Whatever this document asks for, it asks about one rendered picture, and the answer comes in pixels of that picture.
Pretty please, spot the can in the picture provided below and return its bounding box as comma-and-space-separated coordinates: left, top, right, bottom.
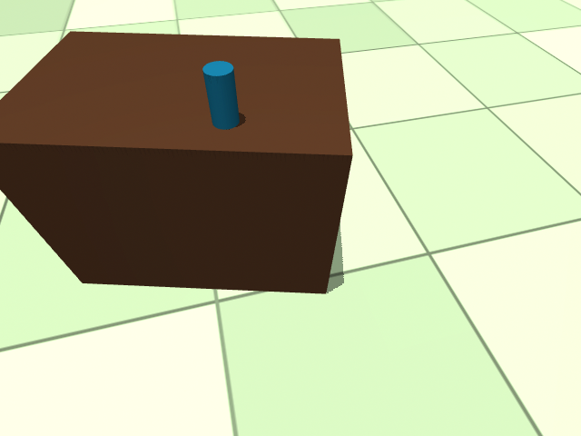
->
202, 61, 240, 130

